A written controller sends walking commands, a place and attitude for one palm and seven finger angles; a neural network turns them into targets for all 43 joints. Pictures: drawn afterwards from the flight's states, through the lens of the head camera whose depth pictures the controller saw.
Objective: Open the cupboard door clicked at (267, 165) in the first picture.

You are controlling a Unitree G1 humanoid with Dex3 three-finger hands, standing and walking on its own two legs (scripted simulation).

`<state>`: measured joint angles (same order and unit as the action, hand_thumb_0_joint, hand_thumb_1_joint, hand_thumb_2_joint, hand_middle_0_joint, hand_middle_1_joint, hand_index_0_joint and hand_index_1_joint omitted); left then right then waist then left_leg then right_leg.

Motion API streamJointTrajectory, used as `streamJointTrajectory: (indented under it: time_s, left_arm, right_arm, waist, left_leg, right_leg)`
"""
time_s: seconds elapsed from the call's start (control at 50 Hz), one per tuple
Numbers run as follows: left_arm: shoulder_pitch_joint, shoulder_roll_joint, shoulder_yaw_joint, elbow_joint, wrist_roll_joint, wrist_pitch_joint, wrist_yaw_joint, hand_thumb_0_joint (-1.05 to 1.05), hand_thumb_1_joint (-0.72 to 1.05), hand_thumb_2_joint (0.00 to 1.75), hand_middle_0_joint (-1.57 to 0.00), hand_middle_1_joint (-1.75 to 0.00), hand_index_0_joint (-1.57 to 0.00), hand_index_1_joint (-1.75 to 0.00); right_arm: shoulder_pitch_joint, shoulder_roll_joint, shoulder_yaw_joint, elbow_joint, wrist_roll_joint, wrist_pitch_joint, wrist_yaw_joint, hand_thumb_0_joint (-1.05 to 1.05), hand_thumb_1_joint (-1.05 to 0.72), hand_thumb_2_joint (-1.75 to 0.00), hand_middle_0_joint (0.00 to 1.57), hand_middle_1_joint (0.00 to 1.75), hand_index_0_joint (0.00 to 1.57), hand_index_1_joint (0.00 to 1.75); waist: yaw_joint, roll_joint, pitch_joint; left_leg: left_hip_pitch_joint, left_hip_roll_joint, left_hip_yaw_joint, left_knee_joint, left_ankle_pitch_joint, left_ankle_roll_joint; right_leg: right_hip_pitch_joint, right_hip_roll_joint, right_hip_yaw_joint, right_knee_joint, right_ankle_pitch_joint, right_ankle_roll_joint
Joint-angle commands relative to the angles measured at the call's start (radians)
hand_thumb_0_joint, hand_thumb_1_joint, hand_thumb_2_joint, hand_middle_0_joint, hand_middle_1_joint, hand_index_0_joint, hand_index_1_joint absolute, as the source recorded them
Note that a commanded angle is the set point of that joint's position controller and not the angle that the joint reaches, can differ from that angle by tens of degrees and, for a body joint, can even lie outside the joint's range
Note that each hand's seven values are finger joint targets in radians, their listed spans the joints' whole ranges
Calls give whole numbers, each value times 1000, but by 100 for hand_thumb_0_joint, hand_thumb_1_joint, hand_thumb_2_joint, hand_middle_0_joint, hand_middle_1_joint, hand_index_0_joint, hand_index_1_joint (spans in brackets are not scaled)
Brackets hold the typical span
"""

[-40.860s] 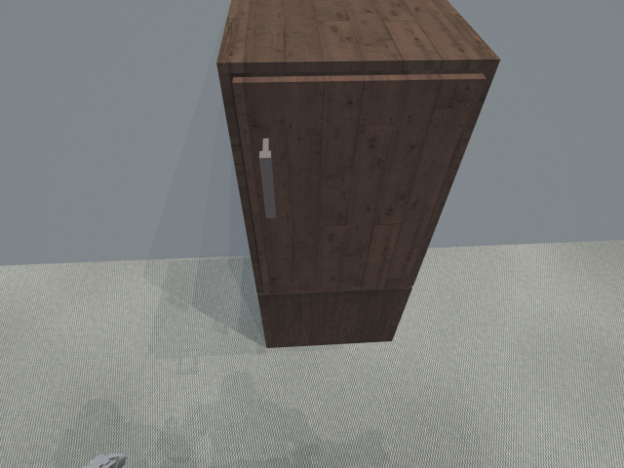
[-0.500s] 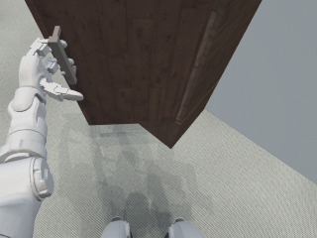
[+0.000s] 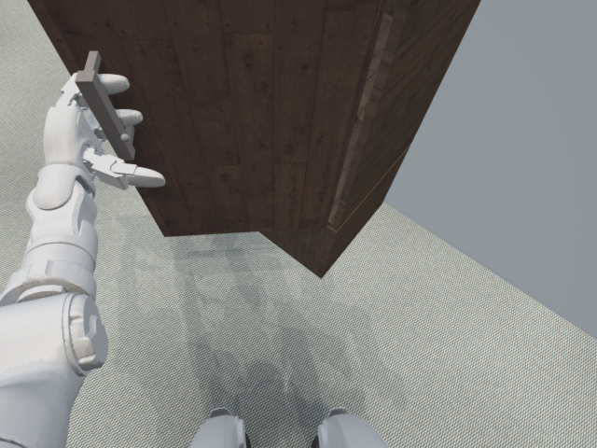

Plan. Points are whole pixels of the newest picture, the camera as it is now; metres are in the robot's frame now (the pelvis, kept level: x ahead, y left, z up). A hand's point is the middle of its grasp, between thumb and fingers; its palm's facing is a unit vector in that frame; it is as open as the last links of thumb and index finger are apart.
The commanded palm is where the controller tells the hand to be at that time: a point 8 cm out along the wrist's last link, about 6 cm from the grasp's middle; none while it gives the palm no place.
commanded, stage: slide the fingers in behind the handle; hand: left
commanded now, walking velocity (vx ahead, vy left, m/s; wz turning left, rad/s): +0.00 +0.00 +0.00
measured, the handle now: (111, 110) +0.56 +0.21 +0.09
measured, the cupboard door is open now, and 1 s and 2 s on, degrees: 44 44 79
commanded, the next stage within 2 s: close the thumb around the handle in 0.18 s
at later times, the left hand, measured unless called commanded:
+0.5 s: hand (125, 137) +0.50 +0.19 +0.09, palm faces +0.01 -1.00 -0.01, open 12.7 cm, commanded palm +0.47 +0.24 +0.09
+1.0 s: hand (122, 141) +0.50 +0.19 +0.09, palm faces +0.00 -1.00 +0.00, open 5.7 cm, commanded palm +0.47 +0.24 +0.09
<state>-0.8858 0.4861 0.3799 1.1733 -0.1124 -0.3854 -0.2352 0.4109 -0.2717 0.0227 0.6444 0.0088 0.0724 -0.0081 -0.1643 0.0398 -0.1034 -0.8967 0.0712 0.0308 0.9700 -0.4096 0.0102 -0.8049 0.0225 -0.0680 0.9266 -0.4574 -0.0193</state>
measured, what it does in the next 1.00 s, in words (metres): stands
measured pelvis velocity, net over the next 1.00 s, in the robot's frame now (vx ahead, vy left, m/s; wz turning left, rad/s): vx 0.00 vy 0.01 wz -0.01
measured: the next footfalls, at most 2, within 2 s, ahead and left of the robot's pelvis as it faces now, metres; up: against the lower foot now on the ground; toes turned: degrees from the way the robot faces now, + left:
none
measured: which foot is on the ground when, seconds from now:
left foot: down 0.00-1.00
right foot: down 0.00-1.00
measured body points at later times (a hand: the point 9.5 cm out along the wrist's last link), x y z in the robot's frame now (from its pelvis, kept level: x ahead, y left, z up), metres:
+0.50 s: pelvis +0.00 +0.00 +0.00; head +0.11 +0.01 +0.44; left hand +0.50 +0.24 +0.09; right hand +0.01 -0.26 -0.11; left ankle +0.02 +0.11 -0.68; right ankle -0.01 -0.11 -0.68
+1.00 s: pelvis +0.00 +0.01 +0.00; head +0.11 +0.02 +0.44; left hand +0.49 +0.24 +0.09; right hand +0.01 -0.26 -0.11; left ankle +0.02 +0.11 -0.68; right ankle -0.01 -0.11 -0.68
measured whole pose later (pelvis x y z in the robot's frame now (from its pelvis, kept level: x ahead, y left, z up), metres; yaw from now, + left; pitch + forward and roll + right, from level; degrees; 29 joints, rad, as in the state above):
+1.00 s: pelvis +0.00 +0.01 +0.00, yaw +0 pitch +19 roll -3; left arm -0.85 0.46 0.38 1.14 -0.12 -0.39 -0.25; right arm 0.39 -0.27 0.02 0.64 0.01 0.08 -0.01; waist -0.16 0.04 -0.11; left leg -0.89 0.07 0.04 0.97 -0.42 0.02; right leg -0.79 0.02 -0.06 0.92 -0.46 -0.01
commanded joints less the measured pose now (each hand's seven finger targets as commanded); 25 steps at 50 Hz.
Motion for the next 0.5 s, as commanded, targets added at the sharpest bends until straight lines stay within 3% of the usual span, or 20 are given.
streamJointTrajectory:
  time_s: [0.0, 0.06, 0.1, 0.14, 0.16, 0.2, 0.26, 0.32, 0.36, 0.4, 0.44, 0.48]
  left_arm:
    - [-441, 202, -10, -227, -16, -70, -15, 0, -50, 30, -30, -120, -30, -120]
    - [-457, 244, 17, -200, -12, -66, -9, 0, -50, 30, -30, -120, -30, -120]
    - [-468, 238, 9, -200, -11, -61, -10, 0, -50, 30, -30, -120, -30, -120]
    - [-454, 251, 25, -204, -11, -65, -11, 0, -50, 30, -30, -120, -30, -120]
    - [-458, 240, 11, -195, -10, -62, -13, 0, -50, 30, -30, -120, -30, -120]
    - [-463, 227, 6, -231, -11, -67, -13, 0, -50, 30, -30, -120, -30, -120]
    - [-440, 220, 6, -220, -13, -69, -10, 0, -50, 30, -30, -120, -30, -120]
    - [-471, 184, -20, -227, -15, -67, -3, 0, -33, 37, -31, -122, -31, -122]
    - [-452, 249, 28, -226, -10, -66, 0, 0, -22, 42, -32, -123, -32, -123]
    - [-443, 227, 8, -216, -9, -60, -5, 0, -11, 47, -33, -124, -33, -124]
    - [-452, 220, 11, -254, -15, -72, -6, 0, 0, 52, -34, -125, -34, -125]
    - [-425, 216, 16, -246, -22, -72, -8, 0, 12, 56, -34, -127, -34, -127]
  right_arm:
    - [139, -166, -62, -57, -2, -21, -14, 0, -90, -90, 20, 30, 20, 30]
    - [142, -174, -63, -48, -2, -20, -18, 0, -90, -90, 20, 30, 20, 30]
    - [143, -173, -62, -50, -2, -21, -19, 0, -90, -90, 20, 30, 20, 30]
    - [145, -173, -62, -53, -3, -22, -20, 0, -90, -90, 20, 30, 20, 30]
    - [143, -172, -62, -50, -1, -21, -20, 0, -90, -90, 20, 30, 20, 30]
    - [141, -170, -65, -56, -4, -23, -17, 0, -90, -90, 20, 30, 20, 30]
    - [141, -169, -64, -54, -4, -19, -15, 0, -90, -90, 20, 30, 20, 30]
    - [139, -168, -64, -56, -5, -21, -14, 0, -90, -90, 20, 30, 20, 30]
    - [142, -175, -66, -54, -5, -19, -15, 0, -90, -90, 20, 30, 20, 30]
    - [138, -171, -63, -57, -2, -17, -16, 0, -90, -90, 20, 30, 20, 30]
    - [136, -168, -66, -57, -5, -19, -14, 0, -90, -90, 20, 30, 20, 30]
    - [133, -168, -66, -60, -5, -18, -12, 0, -90, -90, 20, 30, 20, 30]
  waist:
    - [-7, 69, -443]
    - [-14, 52, -422]
    - [-18, 51, -420]
    - [-5, 68, -456]
    - [-15, 61, -437]
    - [-5, 100, -468]
    - [-6, 78, -457]
    - [-20, 76, -430]
    - [-3, 67, -471]
    - [-11, 59, -441]
    - [0, 108, -487]
    - [3, 81, -475]
  left_leg:
    - [405, -49, -64, -70, 350, 29]
    - [379, -48, -65, -67, 319, 32]
    - [370, -50, -62, -70, 306, 33]
    - [389, -51, -63, -65, 340, 31]
    - [389, -49, -64, -65, 346, 31]
    - [422, -49, -67, -65, 362, 26]
    - [424, -46, -69, -61, 382, 26]
    - [423, -47, -71, -63, 362, 30]
    - [417, -49, -70, -61, 374, 28]
    - [406, -47, -66, -66, 369, 29]
    - [453, -47, -70, -60, 412, 25]
    - [445, -47, -68, -63, 413, 25]
  right_leg:
    - [112, 39, 44, -118, 389, 8]
    - [103, 36, 50, -121, 368, 10]
    - [111, 35, 52, -126, 363, 12]
    - [121, 35, 50, -115, 387, 8]
    - [108, 35, 48, -117, 390, 10]
    - [101, 35, 44, -111, 387, 7]
    - [98, 37, 40, -109, 403, 8]
    - [75, 40, 38, -114, 380, 7]
    - [112, 37, 45, -109, 402, 8]
    - [106, 36, 42, -113, 400, 9]
    - [102, 38, 39, -103, 423, 6]
    - [115, 40, 39, -109, 428, 7]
